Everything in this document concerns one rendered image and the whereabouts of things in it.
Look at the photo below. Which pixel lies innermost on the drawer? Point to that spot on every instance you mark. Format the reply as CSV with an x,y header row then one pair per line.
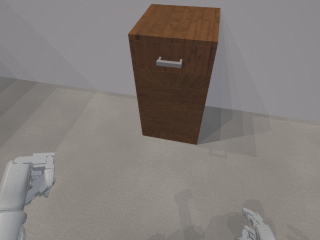
x,y
195,58

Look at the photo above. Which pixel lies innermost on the left robot forearm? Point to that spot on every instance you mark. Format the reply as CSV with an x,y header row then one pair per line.
x,y
11,225

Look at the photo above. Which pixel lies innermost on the cabinet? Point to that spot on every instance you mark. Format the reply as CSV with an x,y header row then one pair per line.
x,y
171,104

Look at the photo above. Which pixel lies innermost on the robot left hand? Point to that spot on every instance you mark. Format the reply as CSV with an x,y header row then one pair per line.
x,y
39,169

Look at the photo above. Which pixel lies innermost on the robot right hand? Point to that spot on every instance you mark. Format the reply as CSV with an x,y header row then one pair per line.
x,y
262,231

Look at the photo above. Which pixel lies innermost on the handle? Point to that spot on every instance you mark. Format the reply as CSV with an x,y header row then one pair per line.
x,y
166,63

